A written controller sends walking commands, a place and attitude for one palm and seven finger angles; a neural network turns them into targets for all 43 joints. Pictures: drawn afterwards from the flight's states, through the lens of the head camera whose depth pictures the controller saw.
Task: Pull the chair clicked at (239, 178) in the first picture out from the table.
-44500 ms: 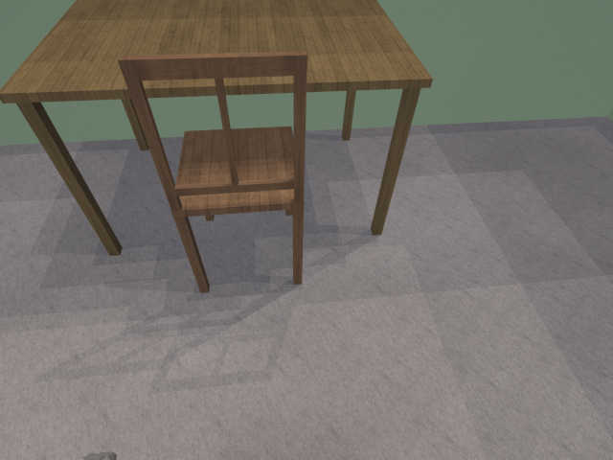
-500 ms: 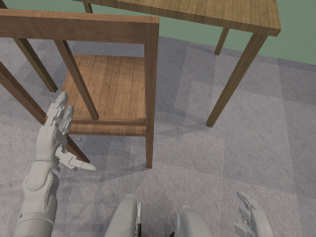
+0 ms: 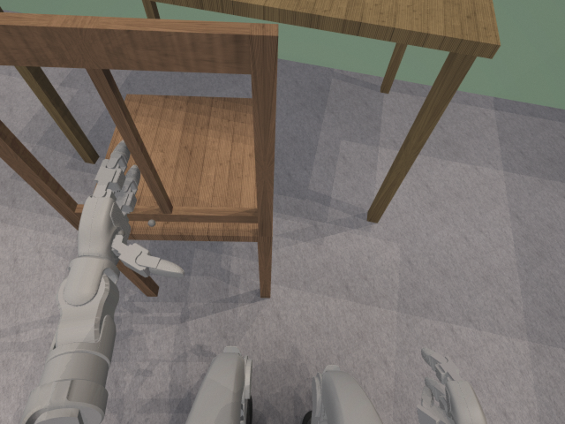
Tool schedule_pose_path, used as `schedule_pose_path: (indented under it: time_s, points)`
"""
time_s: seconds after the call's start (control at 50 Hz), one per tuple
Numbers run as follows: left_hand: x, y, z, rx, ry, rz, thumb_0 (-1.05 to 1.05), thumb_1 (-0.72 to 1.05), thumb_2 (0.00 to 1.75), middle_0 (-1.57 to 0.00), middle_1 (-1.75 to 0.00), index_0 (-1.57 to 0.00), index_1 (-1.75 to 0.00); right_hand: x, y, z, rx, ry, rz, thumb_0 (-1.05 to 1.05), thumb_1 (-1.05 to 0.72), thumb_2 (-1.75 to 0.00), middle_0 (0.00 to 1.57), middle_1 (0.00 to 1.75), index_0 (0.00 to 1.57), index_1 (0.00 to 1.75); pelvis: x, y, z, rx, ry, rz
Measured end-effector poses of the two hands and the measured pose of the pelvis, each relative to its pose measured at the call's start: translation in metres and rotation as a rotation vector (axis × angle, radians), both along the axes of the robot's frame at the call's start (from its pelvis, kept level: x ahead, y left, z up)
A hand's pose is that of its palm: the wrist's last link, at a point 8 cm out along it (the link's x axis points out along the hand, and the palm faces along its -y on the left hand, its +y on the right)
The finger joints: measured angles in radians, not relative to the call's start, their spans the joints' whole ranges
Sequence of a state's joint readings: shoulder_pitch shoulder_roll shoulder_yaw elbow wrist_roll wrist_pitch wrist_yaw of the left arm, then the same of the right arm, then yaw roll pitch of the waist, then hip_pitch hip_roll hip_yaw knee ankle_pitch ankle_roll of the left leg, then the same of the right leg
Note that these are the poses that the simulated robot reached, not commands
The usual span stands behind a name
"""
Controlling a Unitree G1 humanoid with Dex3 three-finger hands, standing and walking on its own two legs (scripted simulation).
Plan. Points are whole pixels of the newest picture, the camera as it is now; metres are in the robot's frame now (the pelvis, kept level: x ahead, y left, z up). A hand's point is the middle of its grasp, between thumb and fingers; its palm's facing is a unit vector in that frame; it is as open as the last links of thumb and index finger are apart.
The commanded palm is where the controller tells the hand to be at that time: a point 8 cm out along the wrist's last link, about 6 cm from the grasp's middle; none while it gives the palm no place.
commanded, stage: push the fingers through the gap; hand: left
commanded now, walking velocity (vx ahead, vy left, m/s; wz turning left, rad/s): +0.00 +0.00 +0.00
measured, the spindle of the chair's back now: (141, 156) +0.47 +0.24 +0.05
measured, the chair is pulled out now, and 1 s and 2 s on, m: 0.19 0.19 0.19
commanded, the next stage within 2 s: hook a spindle and tug to test in 1.20 s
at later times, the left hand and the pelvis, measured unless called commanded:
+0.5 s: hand (152, 193) +0.42 +0.21 +0.03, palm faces +0.06 -1.00 -0.05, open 16.9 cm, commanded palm +0.40 +0.25 +0.04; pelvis +0.00 +0.00 +0.00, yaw -1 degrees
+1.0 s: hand (158, 173) +0.45 +0.21 +0.03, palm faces +0.07 -1.00 -0.05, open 16.9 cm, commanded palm +0.43 +0.25 +0.04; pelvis +0.00 +0.00 -0.01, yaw -1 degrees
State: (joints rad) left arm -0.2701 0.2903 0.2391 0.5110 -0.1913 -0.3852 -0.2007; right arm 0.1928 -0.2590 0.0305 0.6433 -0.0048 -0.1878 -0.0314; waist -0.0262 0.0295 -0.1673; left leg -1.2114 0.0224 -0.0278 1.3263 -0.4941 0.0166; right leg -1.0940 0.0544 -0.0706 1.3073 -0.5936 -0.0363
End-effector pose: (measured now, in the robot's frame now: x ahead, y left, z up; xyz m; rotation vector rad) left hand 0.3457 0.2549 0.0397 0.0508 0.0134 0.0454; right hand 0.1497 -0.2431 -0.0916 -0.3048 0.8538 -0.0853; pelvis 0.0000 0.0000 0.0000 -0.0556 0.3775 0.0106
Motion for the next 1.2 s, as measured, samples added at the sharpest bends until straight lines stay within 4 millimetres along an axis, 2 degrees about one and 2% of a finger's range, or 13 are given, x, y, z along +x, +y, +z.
schedule_pose_path:
  time_s: [0.36, 0.64, 0.88, 1.06, 1.2]
  points:
    - [0.035, 0.009, -0.004, -0.002, -0.002, 0.024, -0.01, -0.50, 0.30, -0.06, -0.08, -0.07, -0.08, -0.032, -0.020, -0.007, -0.033, 0.115, -0.066, 0.01, -0.90, -0.90, 0.20, 0.29, 0.20, 0.30, 0.003, -0.004, -0.002, 0.004, 0.023, -0.012]
    - [0.063, 0.008, -0.004, -0.010, 0.000, 0.015, -0.01, -0.50, 0.30, -0.06, -0.08, -0.07, -0.08, -0.046, -0.018, -0.012, -0.035, 0.167, -0.076, 0.01, -0.90, -0.90, 0.20, 0.29, 0.20, 0.30, 0.002, 0.000, -0.005, -0.003, 0.043, -0.013]
    - [0.080, 0.008, -0.003, -0.006, 0.005, 0.016, -0.01, -0.50, 0.30, -0.06, -0.08, -0.07, -0.08, -0.066, -0.017, -0.016, -0.033, 0.230, -0.101, 0.01, -0.90, -0.90, 0.20, 0.29, 0.20, 0.30, 0.000, 0.002, -0.006, -0.007, 0.054, -0.015]
    - [0.082, 0.011, -0.004, -0.004, -0.001, 0.020, -0.01, -0.50, 0.30, -0.06, -0.08, -0.07, -0.08, -0.077, -0.017, -0.015, -0.032, 0.265, -0.125, 0.01, -0.90, -0.90, 0.20, 0.29, 0.20, 0.30, 0.001, 0.003, -0.006, -0.008, 0.057, -0.022]
    - [0.077, 0.015, -0.005, -0.009, 0.005, 0.024, -0.01, -0.50, 0.30, -0.06, -0.08, -0.07, -0.08, -0.075, -0.017, -0.012, -0.038, 0.266, -0.123, 0.01, -0.90, -0.90, 0.20, 0.29, 0.20, 0.30, 0.002, 0.004, -0.004, -0.012, 0.052, -0.019]
